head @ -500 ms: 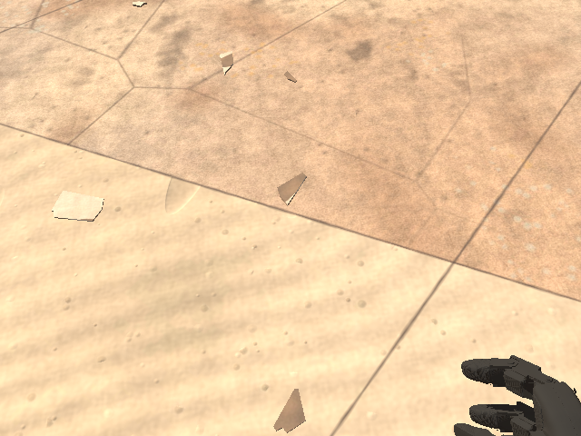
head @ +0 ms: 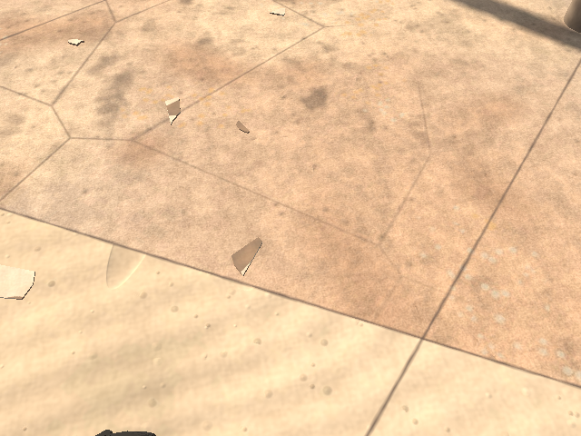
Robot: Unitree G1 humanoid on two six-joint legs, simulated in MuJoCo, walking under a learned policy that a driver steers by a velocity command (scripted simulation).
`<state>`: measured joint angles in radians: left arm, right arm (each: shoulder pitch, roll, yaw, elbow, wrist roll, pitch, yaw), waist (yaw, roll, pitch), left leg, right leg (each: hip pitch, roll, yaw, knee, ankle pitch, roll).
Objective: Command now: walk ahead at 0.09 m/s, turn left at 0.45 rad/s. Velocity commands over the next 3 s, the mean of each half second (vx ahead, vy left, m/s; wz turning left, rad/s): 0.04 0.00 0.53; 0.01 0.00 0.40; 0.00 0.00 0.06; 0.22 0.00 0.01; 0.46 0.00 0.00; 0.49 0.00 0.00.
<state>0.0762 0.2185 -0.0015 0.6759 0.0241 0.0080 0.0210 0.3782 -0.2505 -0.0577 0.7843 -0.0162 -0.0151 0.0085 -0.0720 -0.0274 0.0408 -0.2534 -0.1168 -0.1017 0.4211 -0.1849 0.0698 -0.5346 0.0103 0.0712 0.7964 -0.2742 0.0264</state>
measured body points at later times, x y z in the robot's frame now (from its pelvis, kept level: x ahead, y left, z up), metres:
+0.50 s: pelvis +0.00 -0.01 -0.01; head +0.02 +0.00 +0.44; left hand +0.03 +0.28 -0.12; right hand +0.23 -0.21 -0.10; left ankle -0.04 +0.07 -0.74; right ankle +0.07 -0.11 -0.74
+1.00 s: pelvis +0.00 -0.02 -0.01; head +0.02 -0.02 +0.44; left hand -0.02 +0.28 -0.11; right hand +0.22 -0.19 -0.12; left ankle -0.04 +0.07 -0.74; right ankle +0.05 -0.11 -0.74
